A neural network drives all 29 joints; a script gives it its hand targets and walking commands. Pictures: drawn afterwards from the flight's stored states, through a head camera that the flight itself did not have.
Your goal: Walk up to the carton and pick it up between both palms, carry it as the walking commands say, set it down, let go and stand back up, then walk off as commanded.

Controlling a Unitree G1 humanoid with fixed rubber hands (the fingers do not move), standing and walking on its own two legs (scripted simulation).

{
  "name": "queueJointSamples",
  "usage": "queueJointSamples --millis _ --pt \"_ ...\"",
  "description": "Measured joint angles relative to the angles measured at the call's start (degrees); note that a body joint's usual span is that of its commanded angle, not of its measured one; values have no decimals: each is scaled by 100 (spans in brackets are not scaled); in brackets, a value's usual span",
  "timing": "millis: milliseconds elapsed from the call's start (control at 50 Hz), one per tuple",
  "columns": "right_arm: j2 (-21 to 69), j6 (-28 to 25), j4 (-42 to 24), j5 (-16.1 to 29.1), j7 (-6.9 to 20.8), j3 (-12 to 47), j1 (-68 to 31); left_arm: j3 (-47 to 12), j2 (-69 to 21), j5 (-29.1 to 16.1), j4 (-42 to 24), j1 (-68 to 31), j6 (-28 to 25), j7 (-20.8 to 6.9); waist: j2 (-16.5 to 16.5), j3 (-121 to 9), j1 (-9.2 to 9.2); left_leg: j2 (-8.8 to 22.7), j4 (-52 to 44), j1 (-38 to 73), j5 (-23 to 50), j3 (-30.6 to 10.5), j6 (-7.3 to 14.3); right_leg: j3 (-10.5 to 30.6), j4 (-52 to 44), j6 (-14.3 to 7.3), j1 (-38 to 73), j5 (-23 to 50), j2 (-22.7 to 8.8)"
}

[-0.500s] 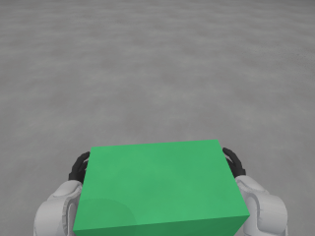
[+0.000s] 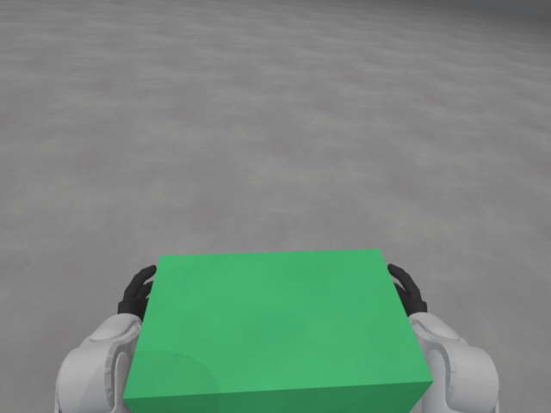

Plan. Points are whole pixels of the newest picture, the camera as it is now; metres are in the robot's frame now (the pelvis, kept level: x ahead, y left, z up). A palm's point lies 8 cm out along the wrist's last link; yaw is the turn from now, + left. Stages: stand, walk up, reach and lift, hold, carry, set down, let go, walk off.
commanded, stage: carry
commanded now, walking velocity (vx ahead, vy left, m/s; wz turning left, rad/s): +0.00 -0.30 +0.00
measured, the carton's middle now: (273, 371) +0.20 +0.01 +0.03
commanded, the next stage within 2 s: none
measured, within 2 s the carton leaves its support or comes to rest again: neither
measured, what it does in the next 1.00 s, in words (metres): steps to the right: right foot, then left foot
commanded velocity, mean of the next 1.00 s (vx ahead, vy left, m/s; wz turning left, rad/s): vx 0.00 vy -0.04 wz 0.00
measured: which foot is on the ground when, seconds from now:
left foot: down 0.00-0.26, up 0.28-0.48, down 0.50-1.00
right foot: up 0.00-0.24, down 0.26-0.98, up 1.00-1.00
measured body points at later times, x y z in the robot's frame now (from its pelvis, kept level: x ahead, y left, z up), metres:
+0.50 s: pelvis -0.08 -0.17 +0.01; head -0.10 -0.18 +0.46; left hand +0.18 -0.01 +0.08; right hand +0.17 -0.36 +0.08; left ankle -0.06 -0.08 -0.71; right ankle +0.00 -0.27 -0.71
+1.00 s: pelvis -0.17 -0.22 +0.02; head -0.23 -0.21 +0.47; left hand +0.08 -0.06 +0.09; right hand +0.06 -0.41 +0.10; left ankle -0.10 -0.13 -0.70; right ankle -0.02 -0.28 -0.70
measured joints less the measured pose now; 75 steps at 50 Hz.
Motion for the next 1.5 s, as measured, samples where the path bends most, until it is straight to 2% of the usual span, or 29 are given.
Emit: queueJointSamples --millis 20,40,80,120,200,260,300,340,380,440,500,540,600,700,820,880,940,980,1000,1020,1080,1120,1180,1220,1280,1340,1380,1420,1500 --pt "49 19 52 -41 -6 15 18 13 21 -32 10 102 5 1 9 -20 8 95 -37 -4 53 13 2 103 569 443 -203 -375 41" --pt "71 62 27 -63 -12 9 52 4 18 -54 6 168 4 4 109 5 -9 219 -54 -7 97 -18 -26 308 1386 710 -459 -676 91" --pt "109 100 -122 -68 -17 -32 172 -34 17 -81 -11 153 37 14 254 115 -65 385 -196 53 245 -119 -143 768 2752 974 -810 -651 -1" --pt "91 95 -314 -52 -16 -37 322 -101 18 -98 -35 121 43 12 361 146 -104 527 -361 81 413 -229 -285 1080 3070 1096 -830 -499 -311" --pt "39 151 -546 -80 -26 -9 295 -85 -1 -151 -67 26 -10 -6 577 124 -145 919 -447 -35 607 -408 -592 1220 1398 1218 -170 -889 -863" --pt "77 157 -550 -125 -21 -54 211 -102 65 -169 0 -112 -10 -15 641 60 -153 1170 -229 -295 630 -565 -864 1084 -270 1297 516 -128 -987" --pt "-123 177 -458 -103 0 -96 214 -125 -132 -80 267 -178 -109 -9 864 82 -127 1229 56 -524 259 -882 -841 926 -137 1237 379 166 -822" --pt "-283 246 -353 10 24 -168 229 -146 -345 81 365 -121 -130 8 854 119 -120 920 462 -649 -618 -1001 -724 936 91 1065 225 -14 -830" --pt "-376 254 -303 134 36 -199 194 -137 -491 181 281 2 -191 21 846 190 -189 627 953 -760 -923 -930 -625 924 145 942 156 -43 -828" --pt "-415 158 -289 213 38 -100 153 -82 -521 176 54 140 -252 28 761 230 -254 310 1091 -711 -712 -667 -536 873 107 796 77 64 -752" --pt "-348 112 -266 221 38 -73 76 -75 -428 152 -116 155 -195 38 689 184 -260 51 71 -228 -116 -419 -405 765 47 667 13 181 -621" --pt "-192 38 -85 148 34 -67 54 -61 -271 119 -42 152 -159 37 429 192 -249 -83 -377 -56 479 -391 -135 779 18 632 38 233 -682" --pt "-125 84 -36 26 24 29 148 -79 -153 35 24 296 -128 25 376 144 -164 -27 -635 84 733 -417 -110 737 -332 667 233 441 -603" --pt "-113 212 -195 -8 8 -35 54 -49 -152 -11 14 99 -33 24 400 122 -50 66 -604 8 587 -513 -259 622 -602 403 300 684 -501" --pt "-191 266 23 -48 9 -91 -104 -8 -191 78 324 -197 51 22 356 49 -110 19 -292 -254 -23 -692 -54 523 -728 278 207 926 -465" --pt "-175 266 118 -58 2 -90 -60 23 -213 102 416 -193 93 22 294 102 -167 4 -249 -254 -150 -665 27 523 -913 343 268 1086 -456" --pt "-208 275 105 -45 0 -48 31 16 -247 121 400 -109 109 13 275 86 -247 -63 -229 -14 -416 -407 86 476 -1235 566 350 1268 -376" --pt "-156 250 145 -50 -1 -39 -10 38 -195 115 351 -114 137 7 122 161 -264 -144 -510 91 -198 -336 268 578 -1211 991 283 1050 -386" --pt "-123 249 172 -67 -2 -42 -50 39 -156 99 331 -98 142 2 137 189 -295 -103 -705 128 174 -281 293 628 -727 1271 86 407 -388" --pt "-103 254 157 -73 -2 -74 -50 0 -129 88 332 -93 134 0 247 195 -347 -31 -834 110 526 -281 266 687 186 1338 -193 -62 -376" --pt "-100 350 -190 -42 -12 -164 7 -62 -158 48 232 -166 126 3 607 200 -373 169 -1148 47 1460 -365 -26 972 2138 1150 -422 -332 -366" --pt "-109 329 -231 -25 -6 -153 -2 -57 -151 55 180 -212 132 3 674 87 -276 185 -1209 -59 1678 -352 -76 1022 1887 1088 18 -464 -503" --pt "-105 326 -52 -140 -6 -10 -63 -12 -27 19 292 -230 186 -21 641 -127 -81 184 -1127 -296 1680 -232 -79 924 350 969 1054 -981 -678" --pt "-194 322 103 -197 -3 39 -140 -7 -27 8 511 -290 119 -34 809 -119 10 339 -897 -541 1635 -272 -125 850 -233 851 1249 -833 -543" --pt "-333 381 171 -159 13 31 50 -103 -153 93 752 -194 71 -24 836 -76 53 256 -255 -755 651 -583 -310 772 -199 671 1117 -500 -504" --pt "-314 252 278 -76 39 -58 75 -64 -272 184 731 -146 -3 -3 784 -78 -5 176 159 -615 506 -683 -330 787 -222 629 976 -376 -492" --pt "-318 133 333 -72 49 -63 21 -23 -297 189 769 -175 -122 -6 765 -90 -91 173 -349 -202 676 -679 -325 763 -155 614 841 -357 -454" --pt "-263 -81 550 -101 58 -75 -80 10 -226 173 923 -259 -292 -18 524 -3 -187 53 -745 -39 881 -624 -290 793 -15 604 719 -375 -567" --pt "-274 -93 297 -23 55 -25 -65 -110 -109 90 588 -180 -273 2 422 215 -217 63 -990 -71 1171 -612 -279 795 -282 569 694 -119 -539"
